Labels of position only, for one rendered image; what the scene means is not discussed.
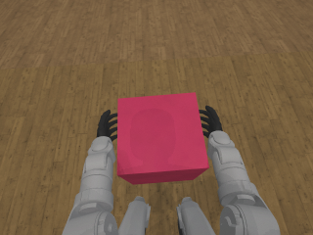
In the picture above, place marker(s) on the right robot hand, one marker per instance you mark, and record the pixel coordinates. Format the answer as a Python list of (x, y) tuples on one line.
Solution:
[(212, 119)]

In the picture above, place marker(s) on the left robot hand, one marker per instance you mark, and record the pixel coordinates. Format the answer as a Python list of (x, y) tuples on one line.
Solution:
[(104, 125)]

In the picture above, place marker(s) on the robot right upper arm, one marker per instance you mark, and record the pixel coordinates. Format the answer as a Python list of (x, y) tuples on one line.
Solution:
[(240, 219)]

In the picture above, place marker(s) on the carton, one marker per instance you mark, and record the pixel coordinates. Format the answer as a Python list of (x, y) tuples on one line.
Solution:
[(160, 139)]

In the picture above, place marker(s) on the right robot forearm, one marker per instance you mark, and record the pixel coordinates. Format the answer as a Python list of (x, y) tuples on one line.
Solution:
[(234, 186)]

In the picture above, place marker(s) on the left robot thigh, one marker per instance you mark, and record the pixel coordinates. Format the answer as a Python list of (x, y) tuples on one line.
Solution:
[(136, 219)]

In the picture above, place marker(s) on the left robot forearm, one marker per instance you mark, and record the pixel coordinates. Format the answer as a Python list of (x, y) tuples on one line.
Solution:
[(95, 193)]

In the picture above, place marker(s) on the right robot shin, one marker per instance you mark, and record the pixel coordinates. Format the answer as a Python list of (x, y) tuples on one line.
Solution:
[(186, 199)]

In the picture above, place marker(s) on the robot left upper arm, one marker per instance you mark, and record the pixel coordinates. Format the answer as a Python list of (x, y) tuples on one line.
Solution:
[(95, 223)]

